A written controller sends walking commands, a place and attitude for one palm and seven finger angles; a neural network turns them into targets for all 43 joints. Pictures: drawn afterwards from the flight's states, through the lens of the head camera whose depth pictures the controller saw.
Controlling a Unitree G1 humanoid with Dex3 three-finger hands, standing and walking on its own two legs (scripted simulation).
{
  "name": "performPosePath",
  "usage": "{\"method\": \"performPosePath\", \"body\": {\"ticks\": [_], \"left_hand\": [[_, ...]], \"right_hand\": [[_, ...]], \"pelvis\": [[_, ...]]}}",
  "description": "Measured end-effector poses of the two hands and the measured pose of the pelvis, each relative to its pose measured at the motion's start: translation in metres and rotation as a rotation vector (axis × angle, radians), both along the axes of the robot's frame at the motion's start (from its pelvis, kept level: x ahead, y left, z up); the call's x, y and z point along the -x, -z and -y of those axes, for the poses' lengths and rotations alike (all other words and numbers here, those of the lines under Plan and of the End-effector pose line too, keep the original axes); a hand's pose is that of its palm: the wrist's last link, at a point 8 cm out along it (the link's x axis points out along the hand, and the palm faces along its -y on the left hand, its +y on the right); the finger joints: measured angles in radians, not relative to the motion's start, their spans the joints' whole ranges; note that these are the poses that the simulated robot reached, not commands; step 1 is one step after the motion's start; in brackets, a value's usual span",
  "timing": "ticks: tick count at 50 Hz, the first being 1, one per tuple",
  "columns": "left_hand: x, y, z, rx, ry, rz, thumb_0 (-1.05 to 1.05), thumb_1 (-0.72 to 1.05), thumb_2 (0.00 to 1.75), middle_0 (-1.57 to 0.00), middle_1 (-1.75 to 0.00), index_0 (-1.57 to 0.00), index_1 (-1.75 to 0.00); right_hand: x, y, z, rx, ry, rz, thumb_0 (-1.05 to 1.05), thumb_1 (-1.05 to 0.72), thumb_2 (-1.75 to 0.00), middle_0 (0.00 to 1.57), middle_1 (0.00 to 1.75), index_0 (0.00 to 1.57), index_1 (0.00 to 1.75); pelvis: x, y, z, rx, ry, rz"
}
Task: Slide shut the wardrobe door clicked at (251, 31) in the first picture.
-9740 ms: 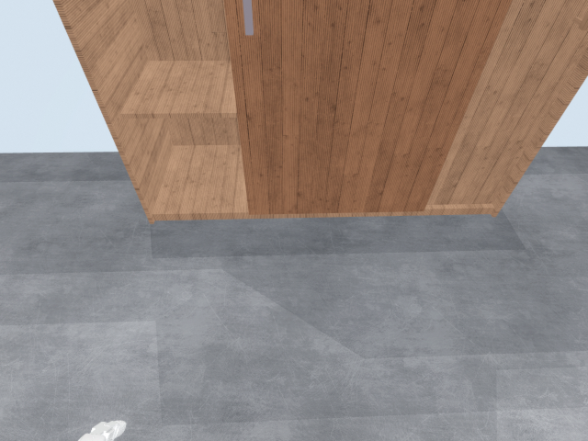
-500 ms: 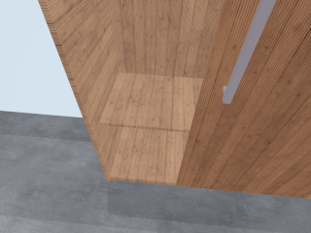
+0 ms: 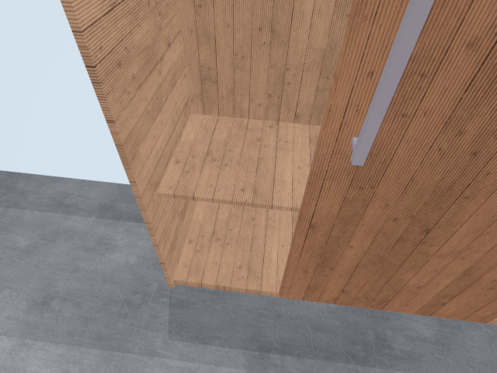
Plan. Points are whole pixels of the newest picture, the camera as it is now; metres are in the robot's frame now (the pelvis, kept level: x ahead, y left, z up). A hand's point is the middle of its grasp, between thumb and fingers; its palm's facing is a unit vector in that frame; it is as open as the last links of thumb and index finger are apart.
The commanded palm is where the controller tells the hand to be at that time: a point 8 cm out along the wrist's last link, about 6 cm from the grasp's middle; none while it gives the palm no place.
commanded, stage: come to a stop and stand still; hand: right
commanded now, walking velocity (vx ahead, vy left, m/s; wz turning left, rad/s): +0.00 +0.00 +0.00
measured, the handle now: (382, 85) +0.51 -0.16 +0.24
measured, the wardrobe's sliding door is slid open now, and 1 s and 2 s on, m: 0.44 0.44 0.44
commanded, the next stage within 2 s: look again from close up in 0.48 s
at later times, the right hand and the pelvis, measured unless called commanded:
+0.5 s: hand out of the picture +0.02 -0.19 -0.18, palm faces +0.00 +0.99 -0.17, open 7.4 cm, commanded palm none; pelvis +0.03 -0.02 +0.01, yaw +1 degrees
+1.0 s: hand out of the picture +0.03 -0.18 -0.17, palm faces +0.00 +0.99 -0.17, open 7.4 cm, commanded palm none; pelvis +0.04 -0.02 +0.01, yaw +1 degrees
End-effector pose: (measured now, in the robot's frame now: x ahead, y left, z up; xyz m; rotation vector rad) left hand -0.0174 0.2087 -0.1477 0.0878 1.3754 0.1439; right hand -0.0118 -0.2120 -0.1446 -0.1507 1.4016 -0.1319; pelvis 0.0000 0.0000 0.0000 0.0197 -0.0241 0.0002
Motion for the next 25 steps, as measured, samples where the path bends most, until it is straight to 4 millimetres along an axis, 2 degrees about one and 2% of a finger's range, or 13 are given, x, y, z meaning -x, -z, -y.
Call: {"method": "performPosePath", "body": {"ticks": [12,25], "left_hand": [[-0.036,-0.008,0.003,-0.046,0.032,0.049,0.02,0.94,0.9,-0.2,-0.29,-0.2,-0.3],[-0.053,-0.015,0.004,-0.071,0.033,0.04,0.01,0.93,0.9,-0.2,-0.29,-0.2,-0.3]], "right_hand": [[-0.022,-0.004,0.029,0.018,0.006,0.041,0.01,-0.91,-0.9,0.2,0.3,0.2,0.29],[-0.029,0.001,0.027,-0.013,-0.002,0.008,0.01,-0.91,-0.9,0.2,0.3,0.2,0.29]], "pelvis": [[-0.014,-0.003,0.018,0.016,-0.01,-0.013],[-0.025,-0.005,0.022,0.014,-0.015,-0.012]]}}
